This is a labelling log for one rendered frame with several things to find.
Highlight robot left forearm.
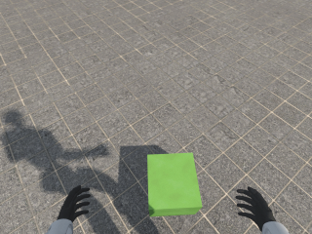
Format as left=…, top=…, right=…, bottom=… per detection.
left=46, top=218, right=73, bottom=234

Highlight robot left hand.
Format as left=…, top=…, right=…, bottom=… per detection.
left=57, top=185, right=91, bottom=223

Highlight robot right hand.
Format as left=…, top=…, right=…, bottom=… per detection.
left=235, top=187, right=276, bottom=232

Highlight carton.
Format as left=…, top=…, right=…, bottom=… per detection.
left=147, top=152, right=203, bottom=217

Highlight robot right forearm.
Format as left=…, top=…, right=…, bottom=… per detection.
left=261, top=221, right=290, bottom=234

